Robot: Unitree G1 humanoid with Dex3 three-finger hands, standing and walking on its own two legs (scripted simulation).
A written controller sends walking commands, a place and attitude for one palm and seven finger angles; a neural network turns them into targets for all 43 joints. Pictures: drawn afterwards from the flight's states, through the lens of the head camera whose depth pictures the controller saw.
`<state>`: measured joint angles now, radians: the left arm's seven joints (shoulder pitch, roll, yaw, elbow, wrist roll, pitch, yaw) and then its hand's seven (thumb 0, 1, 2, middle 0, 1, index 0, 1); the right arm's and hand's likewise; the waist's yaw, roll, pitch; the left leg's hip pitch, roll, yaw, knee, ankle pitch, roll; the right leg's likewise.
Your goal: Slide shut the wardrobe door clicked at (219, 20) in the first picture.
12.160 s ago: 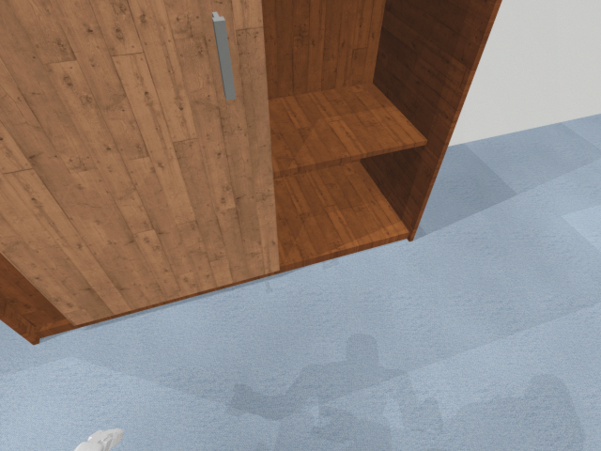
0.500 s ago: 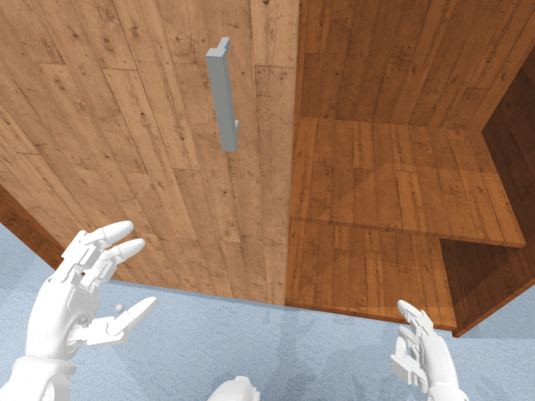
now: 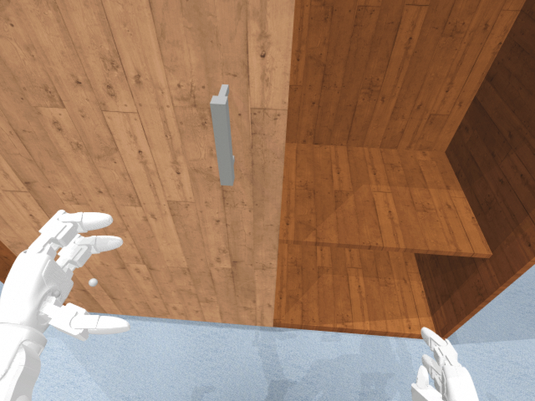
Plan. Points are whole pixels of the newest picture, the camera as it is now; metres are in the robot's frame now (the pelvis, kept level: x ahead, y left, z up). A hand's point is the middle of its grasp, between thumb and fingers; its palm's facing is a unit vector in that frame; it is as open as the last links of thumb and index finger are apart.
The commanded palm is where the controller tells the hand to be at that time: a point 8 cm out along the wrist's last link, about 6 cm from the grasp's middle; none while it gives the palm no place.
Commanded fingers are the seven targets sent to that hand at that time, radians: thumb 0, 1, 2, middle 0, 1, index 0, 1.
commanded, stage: raise the hand with hooked fingers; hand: left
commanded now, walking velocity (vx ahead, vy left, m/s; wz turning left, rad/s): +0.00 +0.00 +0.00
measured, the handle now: (226, 137) +0.48 +0.11 +0.16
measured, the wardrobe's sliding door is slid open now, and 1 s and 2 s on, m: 0.59 0.59 0.59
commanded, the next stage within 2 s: move the hooked fingers beside the handle in 0.90 s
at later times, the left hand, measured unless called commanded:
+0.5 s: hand (0, 219) +0.26 +0.32 +0.19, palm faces +0.10 -0.99 -0.09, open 13.9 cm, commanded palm +0.22 +0.35 +0.18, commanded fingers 0.00 -0.50 0.30 -0.30 -1.20 -0.30 -1.20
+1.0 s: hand (43, 231) +0.26 +0.28 +0.17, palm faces +0.06 -0.99 -0.09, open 14.0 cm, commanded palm +0.23 +0.33 +0.18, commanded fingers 0.00 -0.50 0.30 -0.30 -1.20 -0.30 -1.20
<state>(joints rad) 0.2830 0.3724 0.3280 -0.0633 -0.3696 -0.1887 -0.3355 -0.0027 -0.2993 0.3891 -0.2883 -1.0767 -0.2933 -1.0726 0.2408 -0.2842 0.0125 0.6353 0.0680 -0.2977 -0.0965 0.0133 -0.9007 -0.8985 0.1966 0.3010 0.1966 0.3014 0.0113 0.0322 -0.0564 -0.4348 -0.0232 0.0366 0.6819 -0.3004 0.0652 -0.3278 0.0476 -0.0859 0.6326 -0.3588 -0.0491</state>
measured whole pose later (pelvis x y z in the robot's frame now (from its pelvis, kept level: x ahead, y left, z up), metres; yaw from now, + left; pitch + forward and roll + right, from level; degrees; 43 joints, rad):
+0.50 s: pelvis -0.01 +0.02 +0.02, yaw +1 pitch -2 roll -2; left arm -0.12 0.53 0.47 0.19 -0.37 0.08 -0.45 -0.01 -0.50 0.30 -0.30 -1.20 -0.31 -1.20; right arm 0.22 -0.27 0.09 0.65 0.09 -0.23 -0.10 0.01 -0.90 -0.90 0.20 0.30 0.20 0.30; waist 0.05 0.05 -0.02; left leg -0.28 -0.06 0.03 0.50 -0.19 0.09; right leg -0.17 0.01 -0.09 0.46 -0.26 -0.02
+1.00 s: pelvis -0.01 +0.01 +0.02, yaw +1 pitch -1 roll -2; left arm -0.03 0.47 0.44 0.13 -0.36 0.07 -0.45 -0.01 -0.50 0.30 -0.30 -1.20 -0.30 -1.20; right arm 0.21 -0.28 0.07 0.65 0.08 -0.23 -0.09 0.01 -0.90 -0.90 0.20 0.30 0.20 0.30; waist 0.03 0.06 -0.02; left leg -0.27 -0.05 0.03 0.50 -0.20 0.08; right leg -0.16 0.03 -0.09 0.45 -0.26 -0.04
